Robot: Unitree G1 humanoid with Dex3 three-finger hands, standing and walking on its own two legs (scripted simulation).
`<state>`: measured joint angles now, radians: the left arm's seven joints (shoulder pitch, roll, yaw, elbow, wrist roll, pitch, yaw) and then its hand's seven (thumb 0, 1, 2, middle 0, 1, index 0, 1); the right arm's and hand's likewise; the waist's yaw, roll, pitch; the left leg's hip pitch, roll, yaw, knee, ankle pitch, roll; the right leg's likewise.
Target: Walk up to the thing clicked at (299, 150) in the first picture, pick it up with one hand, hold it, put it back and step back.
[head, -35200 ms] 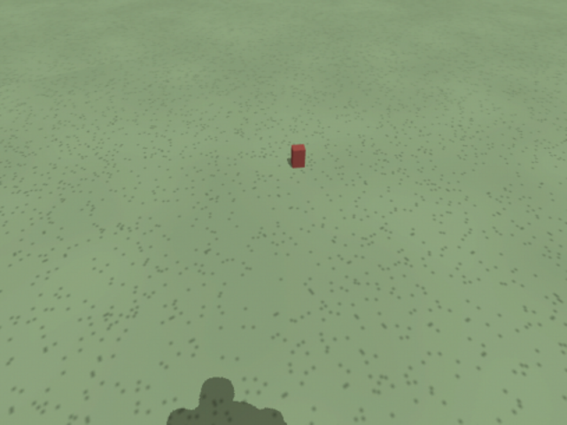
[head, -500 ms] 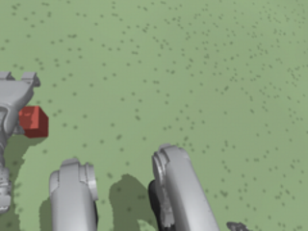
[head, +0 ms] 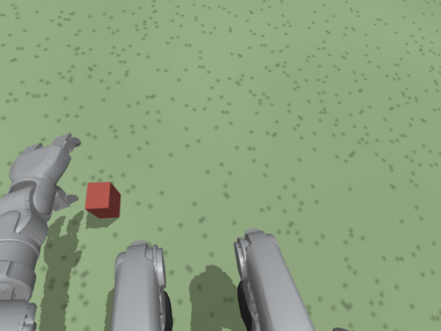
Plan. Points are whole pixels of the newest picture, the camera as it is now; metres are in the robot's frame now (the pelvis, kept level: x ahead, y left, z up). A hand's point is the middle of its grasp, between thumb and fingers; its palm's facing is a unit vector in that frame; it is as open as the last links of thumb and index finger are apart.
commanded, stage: home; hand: left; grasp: from above
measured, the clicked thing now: (104, 201) +0.47 +0.28 -0.38
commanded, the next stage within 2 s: none
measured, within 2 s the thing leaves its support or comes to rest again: neither
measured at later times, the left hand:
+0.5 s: hand (17, 272) +0.27 +0.21 +0.10, palm faces -0.08 -0.88 -0.47, open 7.4 cm
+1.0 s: hand out of the picture +0.21 +0.20 +0.23, palm faces +0.18 -0.96 -0.20, open 7.4 cm
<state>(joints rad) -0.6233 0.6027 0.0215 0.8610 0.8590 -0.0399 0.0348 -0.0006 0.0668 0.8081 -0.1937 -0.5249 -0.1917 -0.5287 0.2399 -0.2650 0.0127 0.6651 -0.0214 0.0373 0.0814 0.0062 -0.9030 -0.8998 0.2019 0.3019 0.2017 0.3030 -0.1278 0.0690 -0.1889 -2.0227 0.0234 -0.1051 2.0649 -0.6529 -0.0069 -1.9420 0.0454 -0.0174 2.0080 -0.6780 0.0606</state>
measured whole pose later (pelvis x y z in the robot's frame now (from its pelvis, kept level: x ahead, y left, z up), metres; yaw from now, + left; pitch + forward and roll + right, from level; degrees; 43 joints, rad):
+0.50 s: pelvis +0.04 -0.01 +0.19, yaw +5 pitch +21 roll -4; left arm 0.11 0.32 -0.01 0.22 0.21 0.27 0.07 0.01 0.89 0.89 -0.21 -0.30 -0.21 -0.30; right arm 0.12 -0.21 0.02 0.56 0.03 -0.10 -0.05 0.01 -0.91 -0.90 0.20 0.30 0.20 0.30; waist -0.06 0.03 -0.20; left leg -1.25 0.03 -0.09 1.44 -0.56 -0.02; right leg -1.18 0.02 -0.03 1.39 -0.59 0.02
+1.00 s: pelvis +0.08 +0.00 +0.27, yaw +7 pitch +11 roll -3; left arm 0.53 0.22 0.03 -0.15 -0.06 0.47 0.03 0.01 0.91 0.90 -0.20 -0.30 -0.21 -0.30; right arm 0.31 -0.21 0.04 0.50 0.02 -0.21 -0.18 0.01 -0.91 -0.90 0.20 0.30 0.20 0.30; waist -0.05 0.05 -0.19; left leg -0.73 0.02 -0.08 1.02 -0.47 -0.02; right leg -0.65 0.00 -0.03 0.95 -0.49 0.02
